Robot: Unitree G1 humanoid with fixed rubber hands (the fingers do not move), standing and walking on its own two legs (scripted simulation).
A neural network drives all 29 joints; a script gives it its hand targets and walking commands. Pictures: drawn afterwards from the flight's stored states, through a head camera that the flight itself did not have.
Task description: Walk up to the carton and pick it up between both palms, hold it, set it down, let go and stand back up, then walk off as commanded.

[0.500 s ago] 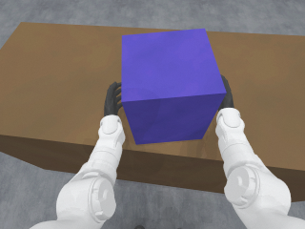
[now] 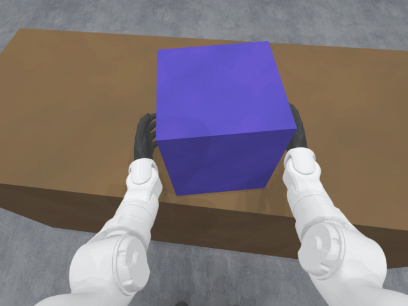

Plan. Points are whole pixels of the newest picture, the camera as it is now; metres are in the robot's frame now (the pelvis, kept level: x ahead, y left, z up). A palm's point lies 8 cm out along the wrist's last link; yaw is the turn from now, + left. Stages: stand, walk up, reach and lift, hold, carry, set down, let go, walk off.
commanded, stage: reach and lift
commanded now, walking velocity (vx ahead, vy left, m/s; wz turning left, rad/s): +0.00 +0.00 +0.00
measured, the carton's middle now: (217, 127) +0.48 +0.03 +0.01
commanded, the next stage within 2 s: none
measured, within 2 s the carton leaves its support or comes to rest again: leaves its support in 1.50 s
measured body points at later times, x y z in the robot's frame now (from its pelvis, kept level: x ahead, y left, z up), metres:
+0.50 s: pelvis +0.00 +0.00 +0.00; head +0.13 +0.00 +0.43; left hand +0.42 +0.18 +0.00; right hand +0.47 -0.12 +0.01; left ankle -0.02 +0.13 -0.73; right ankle -0.01 -0.09 -0.73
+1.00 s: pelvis +0.00 +0.00 -0.02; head +0.12 -0.01 +0.42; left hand +0.42 +0.18 -0.01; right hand +0.47 -0.12 +0.01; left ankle -0.02 +0.13 -0.73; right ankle -0.01 -0.09 -0.73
